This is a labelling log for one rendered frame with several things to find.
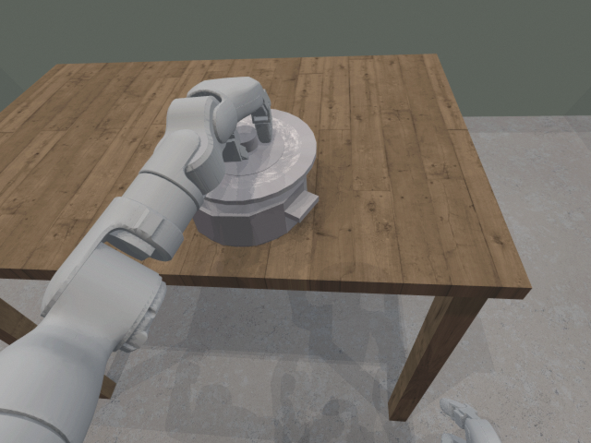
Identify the robot right hand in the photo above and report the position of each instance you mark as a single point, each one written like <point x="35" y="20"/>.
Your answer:
<point x="476" y="430"/>

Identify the robot left hand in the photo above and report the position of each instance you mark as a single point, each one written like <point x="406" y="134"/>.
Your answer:
<point x="248" y="97"/>

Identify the knob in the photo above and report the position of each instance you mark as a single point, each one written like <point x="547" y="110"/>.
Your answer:
<point x="249" y="137"/>

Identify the pot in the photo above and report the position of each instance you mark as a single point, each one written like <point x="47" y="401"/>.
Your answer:
<point x="256" y="223"/>

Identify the robot left forearm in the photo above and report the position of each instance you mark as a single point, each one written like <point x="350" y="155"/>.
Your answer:
<point x="151" y="216"/>

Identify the left robot upper arm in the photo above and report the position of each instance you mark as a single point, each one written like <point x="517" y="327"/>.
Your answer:
<point x="51" y="378"/>

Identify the table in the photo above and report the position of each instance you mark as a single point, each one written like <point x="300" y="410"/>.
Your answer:
<point x="405" y="206"/>

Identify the lid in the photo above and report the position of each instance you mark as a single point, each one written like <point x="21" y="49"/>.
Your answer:
<point x="272" y="168"/>

